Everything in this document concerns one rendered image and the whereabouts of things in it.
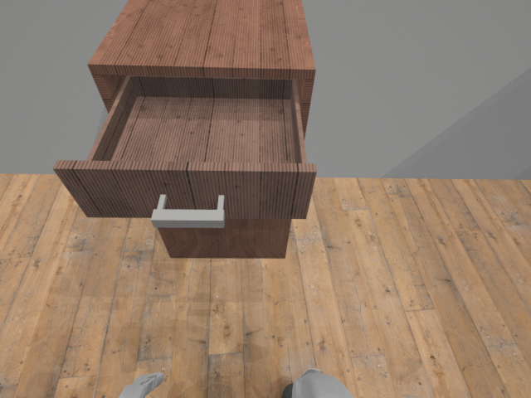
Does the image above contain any handle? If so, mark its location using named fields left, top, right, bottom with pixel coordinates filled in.
left=151, top=195, right=225, bottom=228

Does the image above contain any robot right shin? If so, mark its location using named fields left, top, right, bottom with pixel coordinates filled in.
left=301, top=368, right=321, bottom=377

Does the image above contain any left robot hand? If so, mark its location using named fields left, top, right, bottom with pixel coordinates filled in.
left=119, top=372, right=163, bottom=398

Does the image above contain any drawer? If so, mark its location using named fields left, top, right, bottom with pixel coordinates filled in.
left=53, top=75, right=317, bottom=219

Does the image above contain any robot right thigh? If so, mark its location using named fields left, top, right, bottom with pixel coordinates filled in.
left=292, top=373, right=354, bottom=398

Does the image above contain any cabinet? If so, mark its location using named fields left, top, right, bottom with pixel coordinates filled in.
left=87, top=0, right=316, bottom=259

